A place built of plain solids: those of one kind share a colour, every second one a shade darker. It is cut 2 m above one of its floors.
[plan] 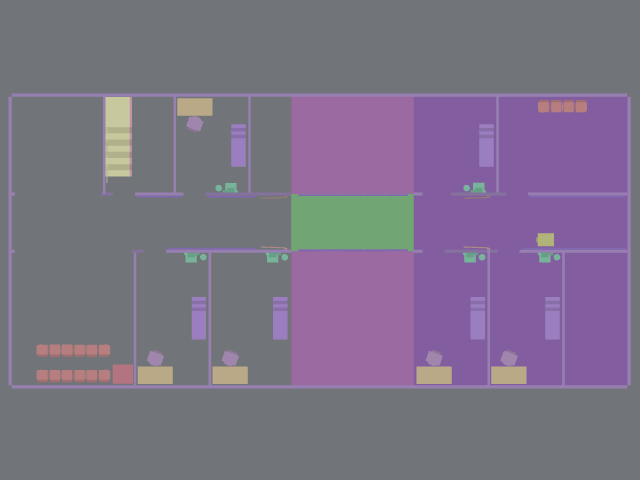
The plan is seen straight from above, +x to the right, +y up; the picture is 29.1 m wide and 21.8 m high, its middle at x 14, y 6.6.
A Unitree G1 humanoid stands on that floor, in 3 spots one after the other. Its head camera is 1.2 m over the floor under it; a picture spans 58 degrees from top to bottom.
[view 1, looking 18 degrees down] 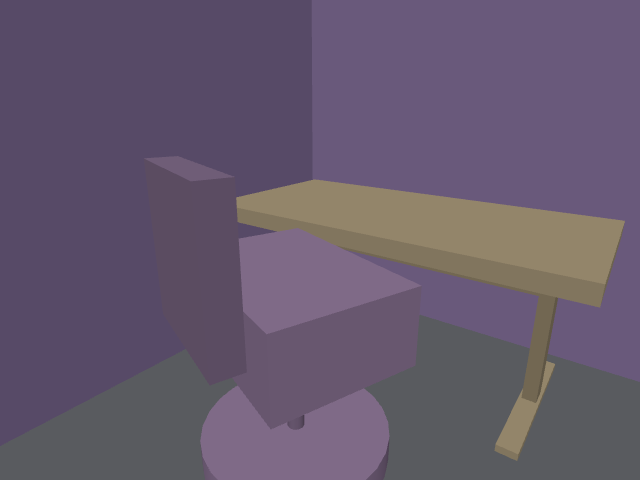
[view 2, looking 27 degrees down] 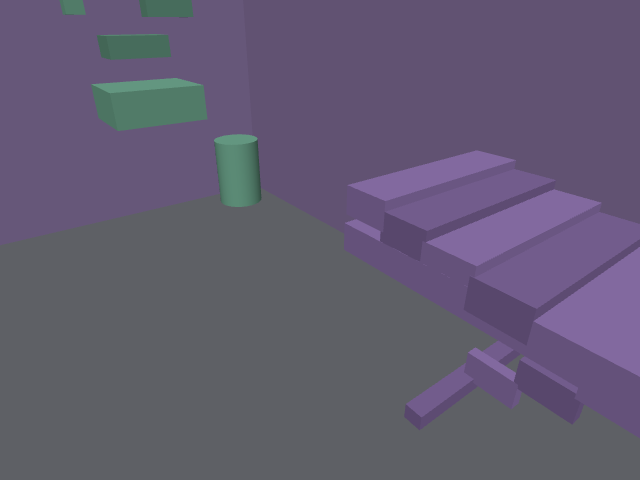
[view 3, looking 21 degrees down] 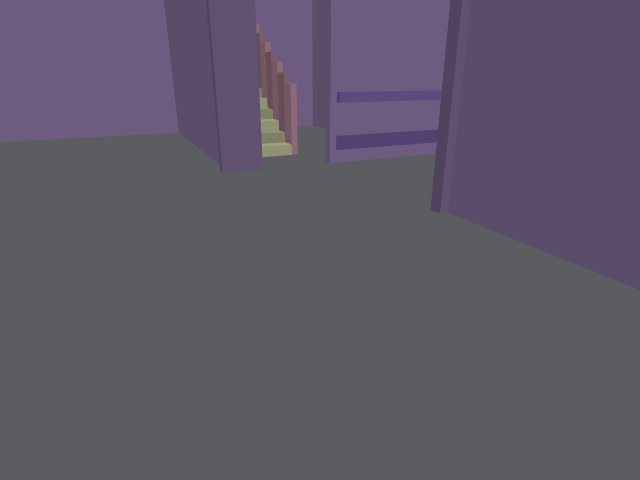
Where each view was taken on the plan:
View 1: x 9.15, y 10.93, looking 127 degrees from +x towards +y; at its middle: task_chair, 1.59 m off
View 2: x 7.35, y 3.05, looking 53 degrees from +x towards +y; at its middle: ground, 2.64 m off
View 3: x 2.85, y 3.05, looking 65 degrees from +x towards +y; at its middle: ground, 3.35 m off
